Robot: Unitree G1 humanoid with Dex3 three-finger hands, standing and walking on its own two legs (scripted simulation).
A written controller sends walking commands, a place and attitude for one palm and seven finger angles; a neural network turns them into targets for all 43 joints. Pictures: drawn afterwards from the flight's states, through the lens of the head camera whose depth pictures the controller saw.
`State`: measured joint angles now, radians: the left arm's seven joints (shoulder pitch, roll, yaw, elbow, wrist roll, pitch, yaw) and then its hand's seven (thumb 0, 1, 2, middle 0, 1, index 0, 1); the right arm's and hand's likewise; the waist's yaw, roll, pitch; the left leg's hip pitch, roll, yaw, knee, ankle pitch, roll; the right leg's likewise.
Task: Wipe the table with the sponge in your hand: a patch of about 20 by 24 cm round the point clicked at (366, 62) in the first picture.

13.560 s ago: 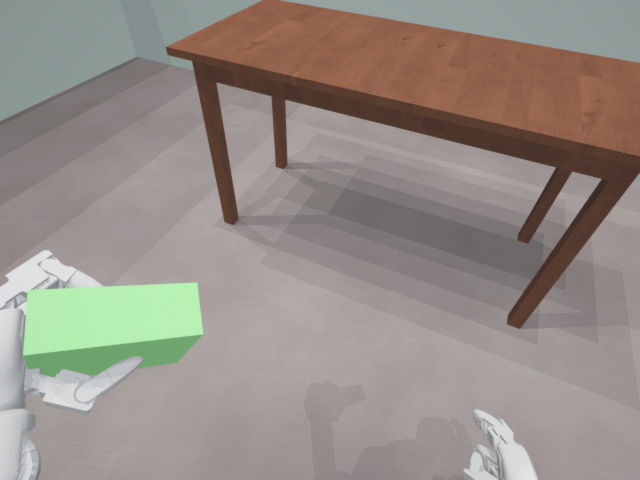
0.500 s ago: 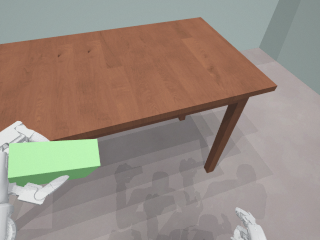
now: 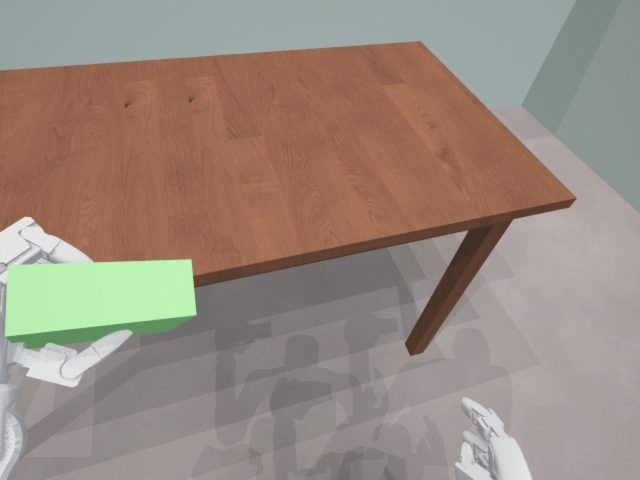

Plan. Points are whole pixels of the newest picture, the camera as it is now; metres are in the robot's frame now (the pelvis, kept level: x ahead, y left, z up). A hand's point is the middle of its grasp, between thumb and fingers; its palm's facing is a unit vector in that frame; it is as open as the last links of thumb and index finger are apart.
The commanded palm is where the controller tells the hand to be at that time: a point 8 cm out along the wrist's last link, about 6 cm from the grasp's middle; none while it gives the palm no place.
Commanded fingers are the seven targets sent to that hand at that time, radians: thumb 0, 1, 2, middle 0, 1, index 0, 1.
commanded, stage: shuffle to correct the standing spot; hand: left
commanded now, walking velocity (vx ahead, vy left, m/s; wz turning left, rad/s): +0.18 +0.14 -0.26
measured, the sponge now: (132, 302) +0.24 +0.22 +0.14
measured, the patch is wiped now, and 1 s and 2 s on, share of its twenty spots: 0.00 0.00 0.00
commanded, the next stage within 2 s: come to a stop and stand still in 1.14 s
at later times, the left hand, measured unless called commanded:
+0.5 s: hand (64, 264) +0.25 +0.28 +0.17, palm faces +0.39 -0.85 -0.35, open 9.4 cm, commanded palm +0.20 +0.31 +0.18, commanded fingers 0.00 0.10 1.30 -1.20 -1.60 -1.20 -1.60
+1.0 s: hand (40, 226) +0.29 +0.31 +0.17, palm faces +0.42 -0.83 -0.36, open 9.4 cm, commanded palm +0.24 +0.35 +0.18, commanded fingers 0.00 0.10 1.30 -1.20 -1.60 -1.20 -1.60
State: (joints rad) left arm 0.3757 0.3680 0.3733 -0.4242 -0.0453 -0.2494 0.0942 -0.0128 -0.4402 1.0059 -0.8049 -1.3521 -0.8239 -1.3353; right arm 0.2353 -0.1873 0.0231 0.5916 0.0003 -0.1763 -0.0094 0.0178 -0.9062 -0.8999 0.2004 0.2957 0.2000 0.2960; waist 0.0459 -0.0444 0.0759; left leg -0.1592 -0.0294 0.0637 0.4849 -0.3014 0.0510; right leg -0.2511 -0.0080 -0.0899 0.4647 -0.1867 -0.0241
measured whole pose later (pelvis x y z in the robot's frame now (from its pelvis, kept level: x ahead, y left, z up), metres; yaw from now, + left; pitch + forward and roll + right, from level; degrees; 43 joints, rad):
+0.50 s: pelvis +0.04 +0.04 -0.02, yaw -1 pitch -1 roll -1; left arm 0.41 0.38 0.39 -0.53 -0.06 -0.25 0.10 -0.01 -0.44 1.01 -0.81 -1.35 -0.82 -1.34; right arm 0.22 -0.22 0.00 0.57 0.00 -0.09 -0.01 0.02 -0.91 -0.90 0.20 0.30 0.20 0.30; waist 0.02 -0.04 0.04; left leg -0.21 -0.06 0.07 0.70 -0.48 0.04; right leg -0.33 -0.04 -0.05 0.71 -0.36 0.02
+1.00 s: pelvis +0.07 +0.07 +0.00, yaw -1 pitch -1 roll +2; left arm 0.40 0.34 0.39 -0.47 -0.04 -0.22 0.09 -0.01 -0.44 1.01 -0.81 -1.35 -0.83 -1.34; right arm 0.22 -0.22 0.01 0.62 -0.02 -0.09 -0.02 0.02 -0.91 -0.90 0.20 0.30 0.20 0.30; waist 0.05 -0.06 0.04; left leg -0.53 0.09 0.01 0.92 -0.25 0.01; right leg -0.33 -0.03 -0.13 0.56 -0.21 -0.08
